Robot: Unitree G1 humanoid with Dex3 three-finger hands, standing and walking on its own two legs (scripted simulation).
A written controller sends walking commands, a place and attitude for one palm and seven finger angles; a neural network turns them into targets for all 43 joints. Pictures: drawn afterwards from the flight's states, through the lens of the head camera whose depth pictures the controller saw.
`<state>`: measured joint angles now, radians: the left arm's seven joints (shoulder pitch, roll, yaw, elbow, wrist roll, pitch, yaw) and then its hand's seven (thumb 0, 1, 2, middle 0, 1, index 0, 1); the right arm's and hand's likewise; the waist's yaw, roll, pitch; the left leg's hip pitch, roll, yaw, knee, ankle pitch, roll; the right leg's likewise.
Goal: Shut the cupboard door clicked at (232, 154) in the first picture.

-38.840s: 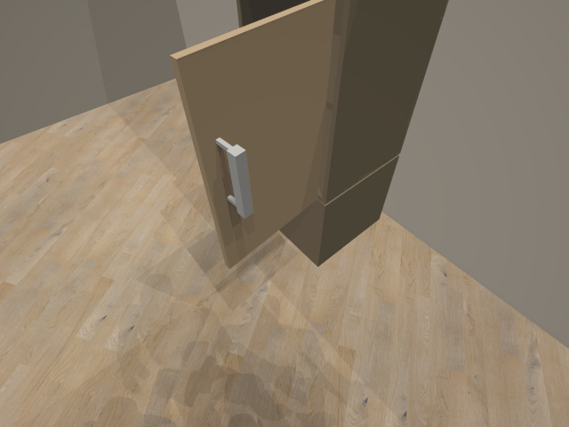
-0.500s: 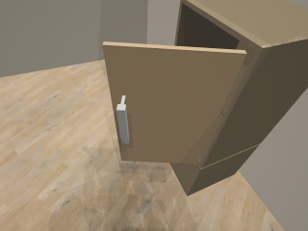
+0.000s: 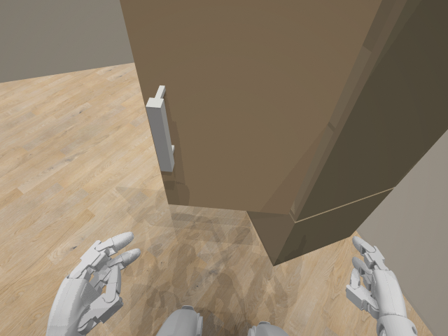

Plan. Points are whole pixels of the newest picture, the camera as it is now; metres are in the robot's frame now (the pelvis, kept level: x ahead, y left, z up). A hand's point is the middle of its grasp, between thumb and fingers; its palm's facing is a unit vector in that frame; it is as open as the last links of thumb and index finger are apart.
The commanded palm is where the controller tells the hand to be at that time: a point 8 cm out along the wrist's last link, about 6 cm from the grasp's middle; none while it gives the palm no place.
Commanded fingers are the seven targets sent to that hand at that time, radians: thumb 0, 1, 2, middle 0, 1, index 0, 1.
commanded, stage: raise the hand and make a fist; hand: left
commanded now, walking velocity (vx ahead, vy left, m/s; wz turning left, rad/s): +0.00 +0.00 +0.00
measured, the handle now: (164, 131) +0.48 +0.17 +0.09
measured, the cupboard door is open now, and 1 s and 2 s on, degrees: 65 65 65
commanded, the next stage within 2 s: bring the fist close to the handle in 1.52 s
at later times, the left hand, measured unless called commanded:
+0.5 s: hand (104, 271) +0.20 +0.20 +0.06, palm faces +0.00 -1.00 -0.03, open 3.9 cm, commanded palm +0.17 +0.25 +0.07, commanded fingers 0.00 0.90 0.90 -1.02 -1.20 -1.02 -1.20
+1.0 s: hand (89, 251) +0.22 +0.22 +0.09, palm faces -0.01 -1.00 -0.03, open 3.1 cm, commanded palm +0.20 +0.27 +0.09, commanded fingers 0.00 0.90 0.90 -1.30 -1.50 -1.30 -1.50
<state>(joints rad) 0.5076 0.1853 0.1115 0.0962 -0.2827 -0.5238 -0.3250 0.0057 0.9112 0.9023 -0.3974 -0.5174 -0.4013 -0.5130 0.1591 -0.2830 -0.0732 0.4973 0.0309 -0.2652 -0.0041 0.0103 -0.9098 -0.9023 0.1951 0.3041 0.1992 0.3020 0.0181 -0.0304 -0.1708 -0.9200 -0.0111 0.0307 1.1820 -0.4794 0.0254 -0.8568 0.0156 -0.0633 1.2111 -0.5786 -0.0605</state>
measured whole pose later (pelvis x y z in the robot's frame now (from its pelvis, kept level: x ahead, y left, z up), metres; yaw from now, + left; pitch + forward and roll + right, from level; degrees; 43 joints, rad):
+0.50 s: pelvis +0.01 +0.01 +0.00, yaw +0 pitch +16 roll -1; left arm 0.50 0.22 0.18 -0.06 -0.35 -0.43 -0.33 0.01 0.90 0.90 -0.85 -1.01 -0.85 -1.01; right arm 0.28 -0.24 -0.02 0.55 0.04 -0.18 -0.07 0.01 -0.90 -0.90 0.20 0.30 0.20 0.30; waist 0.02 0.04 -0.17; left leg -0.96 0.00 0.01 1.18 -0.49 0.03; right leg -0.88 0.03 -0.08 1.17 -0.57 -0.05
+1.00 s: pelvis +0.01 +0.03 +0.02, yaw +0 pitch +12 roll -4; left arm 0.41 0.25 0.12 -0.09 -0.28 -0.34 -0.24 0.01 0.90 0.90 -1.27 -1.46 -1.27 -1.46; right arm 0.24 -0.23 0.06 0.46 0.04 -0.17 -0.04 0.01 -0.90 -0.90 0.20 0.30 0.20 0.30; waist 0.02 0.04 -0.15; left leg -0.85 -0.01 0.00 1.10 -0.46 0.07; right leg -0.74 0.02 -0.08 1.04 -0.51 -0.02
